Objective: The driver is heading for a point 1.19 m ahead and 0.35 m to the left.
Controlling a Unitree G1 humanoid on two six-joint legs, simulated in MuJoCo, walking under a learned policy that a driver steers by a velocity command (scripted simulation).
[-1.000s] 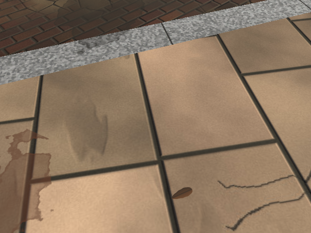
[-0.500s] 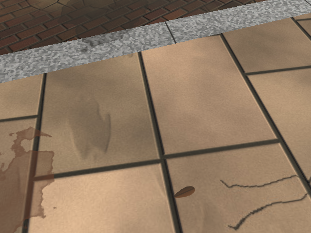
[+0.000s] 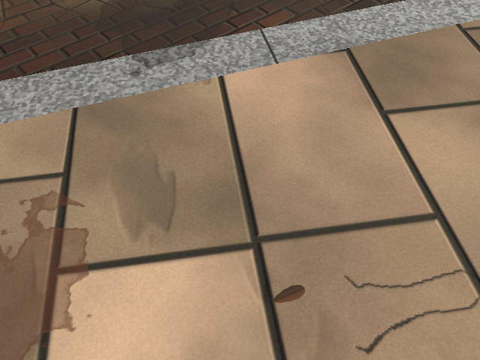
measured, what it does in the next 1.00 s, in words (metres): walks ahead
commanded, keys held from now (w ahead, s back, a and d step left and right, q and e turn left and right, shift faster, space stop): no key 0.46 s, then w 0.54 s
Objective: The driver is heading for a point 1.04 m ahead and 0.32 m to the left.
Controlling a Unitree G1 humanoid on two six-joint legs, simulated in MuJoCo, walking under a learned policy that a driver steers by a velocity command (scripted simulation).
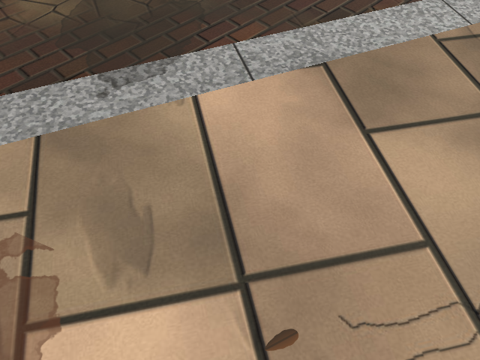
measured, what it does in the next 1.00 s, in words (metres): walks ahead, turning left: right foot, then left foot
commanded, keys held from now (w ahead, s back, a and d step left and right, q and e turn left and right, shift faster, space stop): w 0.20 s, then w+q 0.80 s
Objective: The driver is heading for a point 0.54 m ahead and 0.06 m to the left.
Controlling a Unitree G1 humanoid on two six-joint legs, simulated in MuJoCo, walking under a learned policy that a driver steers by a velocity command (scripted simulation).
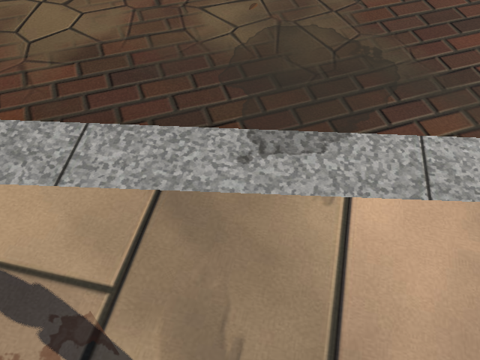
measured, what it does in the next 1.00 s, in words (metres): walks ahead, turning left: right foot, then left foot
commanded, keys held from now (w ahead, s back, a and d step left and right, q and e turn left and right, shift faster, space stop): w+q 0.58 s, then no key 0.42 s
